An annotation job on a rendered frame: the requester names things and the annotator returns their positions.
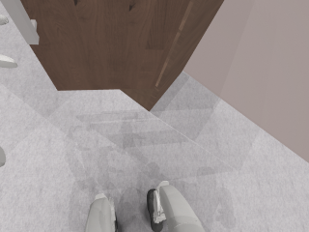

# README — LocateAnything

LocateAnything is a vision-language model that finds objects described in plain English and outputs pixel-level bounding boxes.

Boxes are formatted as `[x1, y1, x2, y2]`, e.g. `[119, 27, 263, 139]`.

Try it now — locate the robot left hand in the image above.
[0, 14, 18, 69]

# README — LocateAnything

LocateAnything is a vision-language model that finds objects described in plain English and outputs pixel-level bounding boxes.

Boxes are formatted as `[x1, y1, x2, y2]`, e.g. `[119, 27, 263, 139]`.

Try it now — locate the left robot thigh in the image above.
[84, 197, 116, 232]

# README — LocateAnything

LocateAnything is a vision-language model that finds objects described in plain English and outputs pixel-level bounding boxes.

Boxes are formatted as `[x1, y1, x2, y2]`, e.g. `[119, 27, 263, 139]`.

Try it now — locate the cupboard door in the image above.
[20, 0, 190, 91]

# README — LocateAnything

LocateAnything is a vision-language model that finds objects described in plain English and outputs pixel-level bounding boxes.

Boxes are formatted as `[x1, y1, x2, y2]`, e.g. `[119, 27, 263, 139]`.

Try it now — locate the robot thigh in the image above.
[84, 197, 116, 232]
[154, 185, 205, 232]

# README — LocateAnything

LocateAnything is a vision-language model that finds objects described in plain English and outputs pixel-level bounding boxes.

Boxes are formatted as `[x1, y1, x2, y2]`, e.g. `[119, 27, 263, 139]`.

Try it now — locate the handle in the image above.
[0, 0, 40, 44]

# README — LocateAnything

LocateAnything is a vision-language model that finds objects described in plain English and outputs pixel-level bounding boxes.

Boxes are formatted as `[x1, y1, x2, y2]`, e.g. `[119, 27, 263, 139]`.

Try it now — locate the right robot thigh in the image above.
[154, 185, 205, 232]

